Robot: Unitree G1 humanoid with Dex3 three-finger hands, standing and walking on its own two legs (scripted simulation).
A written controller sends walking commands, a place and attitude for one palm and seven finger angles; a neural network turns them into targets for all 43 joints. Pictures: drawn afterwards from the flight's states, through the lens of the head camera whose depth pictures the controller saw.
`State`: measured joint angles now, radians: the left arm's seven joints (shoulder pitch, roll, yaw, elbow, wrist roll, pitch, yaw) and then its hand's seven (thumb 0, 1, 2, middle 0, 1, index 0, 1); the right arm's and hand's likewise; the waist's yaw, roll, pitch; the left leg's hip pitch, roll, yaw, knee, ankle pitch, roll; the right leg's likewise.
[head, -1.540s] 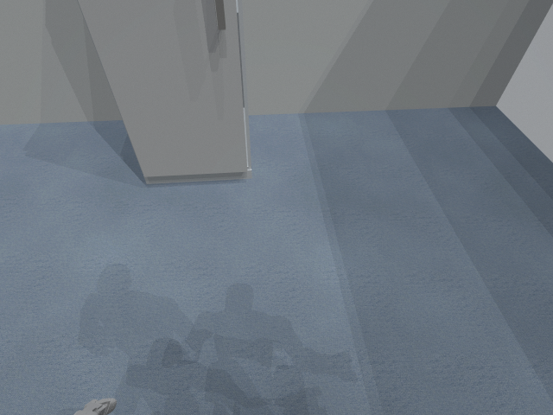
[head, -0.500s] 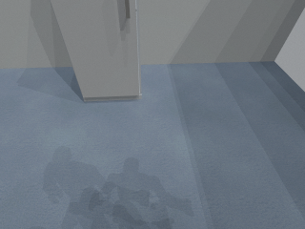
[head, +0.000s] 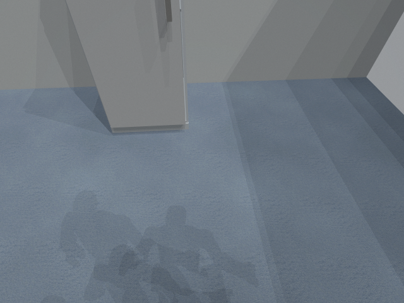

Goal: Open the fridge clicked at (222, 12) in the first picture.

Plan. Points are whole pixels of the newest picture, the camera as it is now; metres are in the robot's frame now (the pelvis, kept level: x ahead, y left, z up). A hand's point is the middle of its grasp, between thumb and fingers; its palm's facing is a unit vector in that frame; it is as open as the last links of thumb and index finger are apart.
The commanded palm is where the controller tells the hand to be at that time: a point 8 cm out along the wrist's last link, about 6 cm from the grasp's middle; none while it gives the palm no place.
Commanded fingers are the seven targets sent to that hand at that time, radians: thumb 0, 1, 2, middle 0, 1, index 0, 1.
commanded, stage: walk to a spot facing it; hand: right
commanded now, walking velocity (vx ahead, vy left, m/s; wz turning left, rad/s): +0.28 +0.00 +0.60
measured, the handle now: out of the picture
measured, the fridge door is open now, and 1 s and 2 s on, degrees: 0 0 0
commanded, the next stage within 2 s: turn to face it in 1.96 s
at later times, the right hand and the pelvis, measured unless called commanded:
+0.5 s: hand out of the picture +0.08 -0.15 -0.17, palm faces -0.11 +0.97 -0.20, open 7.4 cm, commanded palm none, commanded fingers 0.00 -0.90 -0.90 0.20 0.30 0.20 0.30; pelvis +0.09 +0.03 -0.01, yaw +12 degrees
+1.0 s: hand (257, 192) +0.47 -0.15 -0.17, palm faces -0.43 +0.88 -0.21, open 7.4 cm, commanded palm none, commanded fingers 0.00 -0.90 -0.90 0.20 0.30 0.20 0.30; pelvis +0.29 +0.01 +0.00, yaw +31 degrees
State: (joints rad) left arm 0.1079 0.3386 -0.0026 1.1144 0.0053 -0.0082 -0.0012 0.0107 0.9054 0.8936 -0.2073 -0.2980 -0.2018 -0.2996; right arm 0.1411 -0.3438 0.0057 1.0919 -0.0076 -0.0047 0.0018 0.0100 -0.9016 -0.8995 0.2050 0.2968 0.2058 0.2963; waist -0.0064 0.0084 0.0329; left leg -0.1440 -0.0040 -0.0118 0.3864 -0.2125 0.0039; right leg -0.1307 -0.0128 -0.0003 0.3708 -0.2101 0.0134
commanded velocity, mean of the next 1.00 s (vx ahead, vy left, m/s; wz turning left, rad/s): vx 0.31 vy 0.00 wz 0.59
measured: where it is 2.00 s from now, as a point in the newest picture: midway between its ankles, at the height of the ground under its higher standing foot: (162, 238)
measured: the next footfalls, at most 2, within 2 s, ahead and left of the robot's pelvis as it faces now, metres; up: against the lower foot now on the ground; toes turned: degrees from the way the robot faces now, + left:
right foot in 0.76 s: +0.37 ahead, -0.07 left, +0.00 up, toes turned +14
left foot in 1.30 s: +0.42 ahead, +0.27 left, +0.00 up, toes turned +48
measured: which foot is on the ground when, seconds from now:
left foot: down 0.00-0.76, up 0.78-1.00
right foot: down 0.00-0.32, up 0.34-0.74, down 0.76-1.00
